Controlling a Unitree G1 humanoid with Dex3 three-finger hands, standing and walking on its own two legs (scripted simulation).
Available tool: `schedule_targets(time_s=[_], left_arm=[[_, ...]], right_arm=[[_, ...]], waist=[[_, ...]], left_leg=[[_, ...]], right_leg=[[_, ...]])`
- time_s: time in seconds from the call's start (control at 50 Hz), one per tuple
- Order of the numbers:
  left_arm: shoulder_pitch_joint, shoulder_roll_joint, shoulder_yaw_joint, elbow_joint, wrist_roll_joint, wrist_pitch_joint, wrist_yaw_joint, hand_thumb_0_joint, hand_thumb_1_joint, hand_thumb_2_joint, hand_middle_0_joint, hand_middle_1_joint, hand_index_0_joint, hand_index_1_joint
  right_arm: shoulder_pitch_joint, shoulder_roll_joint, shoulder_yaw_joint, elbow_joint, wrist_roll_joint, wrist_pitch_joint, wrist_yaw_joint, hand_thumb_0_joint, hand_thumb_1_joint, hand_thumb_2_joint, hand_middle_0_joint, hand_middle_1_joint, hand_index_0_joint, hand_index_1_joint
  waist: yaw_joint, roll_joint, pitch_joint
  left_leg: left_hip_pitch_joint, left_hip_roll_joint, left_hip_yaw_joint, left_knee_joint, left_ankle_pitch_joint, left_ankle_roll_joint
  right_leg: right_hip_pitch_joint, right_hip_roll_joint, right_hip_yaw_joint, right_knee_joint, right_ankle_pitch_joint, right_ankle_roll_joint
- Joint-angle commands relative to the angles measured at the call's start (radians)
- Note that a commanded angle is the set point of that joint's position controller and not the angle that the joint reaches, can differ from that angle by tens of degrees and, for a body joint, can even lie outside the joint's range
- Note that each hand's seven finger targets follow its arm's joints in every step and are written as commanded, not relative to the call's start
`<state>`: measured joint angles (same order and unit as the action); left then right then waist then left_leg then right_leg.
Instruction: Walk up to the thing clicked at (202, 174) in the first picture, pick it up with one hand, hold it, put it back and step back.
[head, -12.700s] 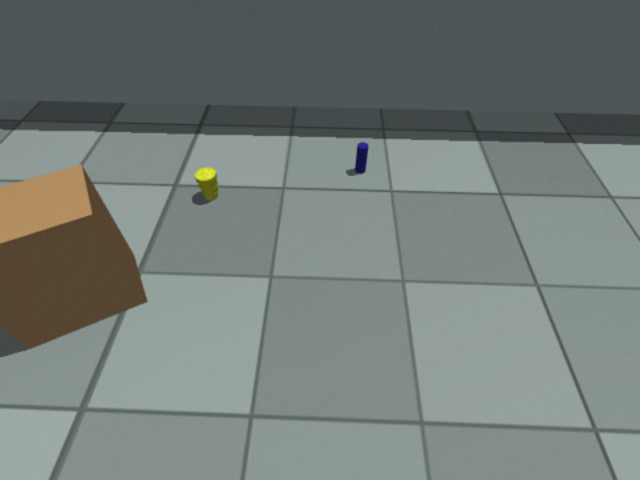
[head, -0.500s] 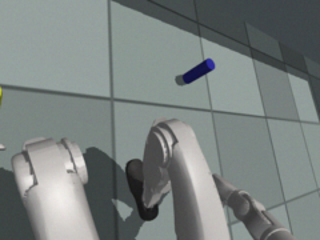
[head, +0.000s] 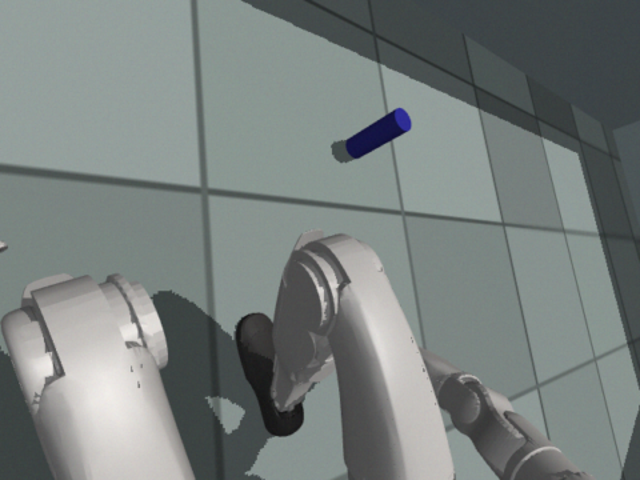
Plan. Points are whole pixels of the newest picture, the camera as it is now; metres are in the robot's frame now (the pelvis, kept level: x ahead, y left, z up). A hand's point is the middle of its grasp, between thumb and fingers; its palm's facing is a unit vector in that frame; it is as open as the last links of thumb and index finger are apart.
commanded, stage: close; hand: left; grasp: from the side
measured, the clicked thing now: out of the picture +0.44 +0.30 -0.22
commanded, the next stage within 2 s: settle in 0.48 s
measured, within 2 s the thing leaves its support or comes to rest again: leaves its support in 0.94 s
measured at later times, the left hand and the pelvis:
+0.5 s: hand out of the picture +0.43 +0.30 -0.19, palm faces +0.43 -0.90 +0.00, open 11.4 cm; pelvis +0.00 +0.00 +0.00, yaw -1 degrees
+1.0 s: hand out of the picture +0.42 +0.30 -0.17, palm faces +0.41 -0.91 +0.01, open 11.7 cm; pelvis +0.01 +0.00 +0.01, yaw +0 degrees
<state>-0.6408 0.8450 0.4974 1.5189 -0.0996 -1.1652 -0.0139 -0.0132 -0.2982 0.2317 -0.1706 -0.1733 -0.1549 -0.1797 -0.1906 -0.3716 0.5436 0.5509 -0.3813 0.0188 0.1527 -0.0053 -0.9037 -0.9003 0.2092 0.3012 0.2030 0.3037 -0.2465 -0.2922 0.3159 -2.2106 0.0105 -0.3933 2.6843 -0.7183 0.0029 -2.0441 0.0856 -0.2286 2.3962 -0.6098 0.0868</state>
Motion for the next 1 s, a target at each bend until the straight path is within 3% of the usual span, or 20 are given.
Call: schedule_targets(time_s=[0.0,0.14,0.24,0.28,0.3,0.4,0.52,0.62,0.68,0.72,0.74,0.78,0.82,0.84,0.86,0.9,0.92,0.94,0.96,0.98], left_arm=[[-0.218,0.129,-0.041,-0.119,0.033,-0.065,-0.001,0.0,-0.021,0.44,-0.372,-0.375,-0.361,-0.38],[-0.212,0.153,-0.03,-0.101,0.051,-0.048,0.032,0.0,0.136,0.556,-0.495,-0.495,-0.485,-0.499],[-0.228,0.15,-0.029,-0.106,0.053,-0.045,0.04,0.0,0.283,0.662,-0.605,-0.61,-0.598,-0.611],[-0.233,0.158,-0.03,-0.105,0.058,-0.044,0.041,0.0,0.205,0.693,-0.675,-0.68,-0.67,-0.682],[-0.247,0.162,-0.034,-0.099,0.062,-0.044,0.043,0.0,0.213,0.713,-0.706,-0.71,-0.701,-0.712],[-0.256,0.17,-0.023,-0.099,0.052,-0.048,0.048,0.0,0.245,0.855,-0.81,-0.854,-0.807,-0.857],[-0.259,0.184,-0.019,-0.097,0.052,-0.044,0.049,0.0,0.254,0.983,-0.938,-1.001,-0.935,-1.008],[-0.24,0.187,-0.014,-0.097,0.061,-0.042,0.04,0.0,0.28,1.148,-1.073,-1.176,-1.059,-1.2],[-0.238,0.156,-0.034,-0.13,0.051,-0.038,0.028,0.0,0.243,1.189,-1.116,-1.233,-1.104,-1.258],[-0.235,0.178,-0.002,-0.165,0.038,-0.034,0.029,0.0,0.24,1.2,-1.139,-1.255,-1.128,-1.279],[-0.241,0.155,-0.023,-0.164,0.033,-0.031,0.023,0.0,0.229,1.186,-1.144,-1.257,-1.136,-1.278],[-0.262,0.208,0.018,-0.249,0.03,-0.029,0.03,0.0,0.192,1.178,-1.159,-1.267,-1.151,-1.289],[-0.266,0.193,0.015,-0.305,0.026,-0.018,0.028,0.0,0.221,1.182,-1.171,-1.269,-1.161,-1.291],[-0.222,0.152,-0.002,-0.287,0.025,-0.003,0.023,0.0,0.218,1.206,-1.164,-1.28,-1.154,-1.304],[-0.276,0.21,0.038,-0.417,0.022,-0.007,0.027,0.0,0.212,1.215,-1.176,-1.292,-1.164,-1.317],[-0.274,0.219,0.044,-0.492,0.026,0.009,0.029,0.0,0.216,1.209,-1.173,-1.287,-1.163,-1.311],[-0.221,0.184,0.025,-0.501,0.021,0.029,0.022,0.0,0.199,1.206,-1.189,-1.299,-1.178,-1.324],[-0.275,0.232,0.055,-0.601,0.022,0.034,0.027,0.0,0.203,1.219,-1.201,-1.315,-1.192,-1.338],[-0.245,0.232,0.064,-0.611,0.023,0.049,0.029,0.0,0.208,1.212,-1.19,-1.299,-1.178,-1.324],[-0.258,0.195,0.036,-0.642,0.019,0.063,0.021,0.0,0.21,1.209,-1.203,-1.307,-1.192,-1.332]], right_arm=[[0.032,-0.368,-0.125,-0.001,-0.007,0.016,-0.026,0.0,-0.886,-0.898,0.199,0.299,0.199,0.299],[0.017,-0.369,-0.121,-0.013,-0.008,0.032,-0.026,0.0,-0.881,-0.897,0.199,0.299,0.199,0.299],[0.014,-0.368,-0.122,-0.011,-0.006,0.036,-0.026,0.0,-0.876,-0.895,0.199,0.299,0.199,0.299],[0.019,-0.369,-0.121,-0.009,-0.007,0.04,-0.027,0.0,-0.883,-0.896,0.199,0.299,0.199,0.299],[0.016,-0.372,-0.121,-0.011,-0.005,0.042,-0.027,0.0,-0.884,-0.896,0.199,0.299,0.199,0.299],[0.017,-0.361,-0.113,-0.014,-0.009,0.044,-0.026,0.0,-0.882,-0.897,0.199,0.299,0.199,0.299],[0.024,-0.365,-0.11,-0.011,-0.009,0.047,-0.03,0.0,-0.886,-0.899,0.199,0.299,0.199,0.299],[0.017,-0.372,-0.116,-0.013,-0.006,0.055,-0.029,0.0,-0.914,-0.908,0.199,0.3,0.199,0.3],[0.022,-0.365,-0.115,-0.012,-0.005,0.055,-0.028,0.0,-0.919,-0.909,0.199,0.3,0.199,0.3],[0.035,-0.37,-0.12,-0.009,-0.001,0.055,-0.029,0.0,-0.919,-0.909,0.199,0.3,0.199,0.3],[0.029,-0.37,-0.122,-0.007,0.001,0.055,-0.028,0.0,-0.918,-0.908,0.199,0.3,0.199,0.3],[0.043,-0.372,-0.131,-0.005,0.004,0.056,-0.03,0.0,-0.919,-0.908,0.199,0.3,0.199,0.3],[0.048,-0.367,-0.141,-0.005,0.009,0.058,-0.027,0.0,-0.919,-0.908,0.199,0.3,0.199,0.3],[0.046,-0.365,-0.151,-0.01,0.013,0.059,-0.026,0.0,-0.916,-0.908,0.199,0.3,0.199,0.3],[0.063,-0.359,-0.158,0.0,0.012,0.058,-0.028,0.0,-0.918,-0.908,0.199,0.3,0.199,0.3],[0.075,-0.351,-0.174,-0.004,0.019,0.062,-0.026,0.0,-0.918,-0.908,0.199,0.3,0.199,0.3],[0.074,-0.348,-0.185,-0.011,0.027,0.064,-0.026,0.0,-0.921,-0.908,0.199,0.3,0.199,0.3],[0.094,-0.354,-0.203,-0.01,0.029,0.065,-0.029,0.0,-0.924,-0.909,0.199,0.3,0.199,0.3],[0.101,-0.347,-0.209,-0.013,0.035,0.066,-0.03,0.0,-0.922,-0.909,0.199,0.3,0.199,0.3],[0.093,-0.348,-0.223,-0.022,0.044,0.065,-0.031,0.0,-0.925,-0.909,0.199,0.3,0.199,0.3]], waist=[[-0.152,0.557,-0.538],[-0.138,0.578,-0.514],[-0.152,0.57,-0.511],[-0.155,0.582,-0.514],[-0.166,0.578,-0.499],[-0.159,0.552,-0.52],[-0.161,0.574,-0.54],[-0.154,0.593,-0.504],[-0.149,0.609,-0.531],[-0.141,0.613,-0.573],[-0.145,0.603,-0.565],[-0.124,0.642,-0.602],[-0.117,0.663,-0.623],[-0.112,0.66,-0.621],[-0.096,0.701,-0.666],[-0.08,0.744,-0.717],[-0.07,0.736,-0.729],[-0.071,0.776,-0.761],[-0.058,0.789,-0.784],[-0.058,0.799,-0.777]], left_leg=[[0.401,0.066,0.074,-0.354,0.13,-0.037],[0.404,0.07,0.066,-0.379,0.113,-0.043],[0.406,0.073,0.06,-0.379,0.125,-0.042],[0.424,0.076,0.056,-0.38,0.141,-0.045],[0.407,0.076,0.049,-0.386,0.125,-0.044],[0.381,0.071,0.071,-0.362,0.104,-0.031],[0.416,0.078,0.065,-0.368,0.148,-0.036],[0.41,0.082,0.055,-0.39,0.112,-0.043],[0.428,0.079,0.065,-0.381,0.144,-0.043],[0.447,0.08,0.068,-0.375,0.194,-0.045],[0.442,0.079,0.067,-0.374,0.178,-0.043],[0.462,0.078,0.074,-0.378,0.195,-0.044],[0.471,0.078,0.077,-0.384,0.2,-0.048],[0.482,0.078,0.081,-0.39,0.194,-0.047],[0.514,0.081,0.087,-0.39,0.23,-0.052],[0.525,0.075,0.101,-0.399,0.249,-0.052],[0.541,0.076,0.106,-0.41,0.235,-0.052],[0.553,0.076,0.113,-0.416,0.253,-0.054],[0.561,0.074,0.118,-0.424,0.255,-0.055],[0.564,0.074,0.118,-0.439,0.249,-0.057]], right_leg=[[0.233,0.024,-0.138,-0.139,0.176,-0.079],[0.214,0.026,-0.145,-0.139,0.154,-0.085],[0.213,0.024,-0.147,-0.14,0.164,-0.083],[0.216,0.025,-0.146,-0.139,0.176,-0.082],[0.202,0.024,-0.151,-0.136,0.163,-0.083],[0.236,0.03,-0.138,-0.161,0.155,-0.08],[0.24,0.032,-0.139,-0.153,0.185,-0.083],[0.217,0.025,-0.146,-0.145,0.152,-0.085],[0.237,0.026,-0.143,-0.148,0.174,-0.084],[0.263,0.024,-0.14,-0.144,0.213,-0.083],[0.25,0.025,-0.14,-0.147,0.2,-0.083],[0.265,0.023,-0.133,-0.145,0.216,-0.085],[0.261,0.021,-0.131,-0.141,0.215,-0.088],[0.249,0.019,-0.127,-0.143,0.205,-0.088],[0.259,0.018,-0.118,-0.141,0.23,-0.09],[0.279,0.015,-0.109,-0.141,0.242,-0.095],[0.271,0.013,-0.101,-0.147,0.223,-0.098],[0.284,0.011,-0.096,-0.149,0.245,-0.1],[0.281,0.01,-0.089,-0.15,0.242,-0.105],[0.259,0.006,-0.086,-0.147,0.24,-0.107]])
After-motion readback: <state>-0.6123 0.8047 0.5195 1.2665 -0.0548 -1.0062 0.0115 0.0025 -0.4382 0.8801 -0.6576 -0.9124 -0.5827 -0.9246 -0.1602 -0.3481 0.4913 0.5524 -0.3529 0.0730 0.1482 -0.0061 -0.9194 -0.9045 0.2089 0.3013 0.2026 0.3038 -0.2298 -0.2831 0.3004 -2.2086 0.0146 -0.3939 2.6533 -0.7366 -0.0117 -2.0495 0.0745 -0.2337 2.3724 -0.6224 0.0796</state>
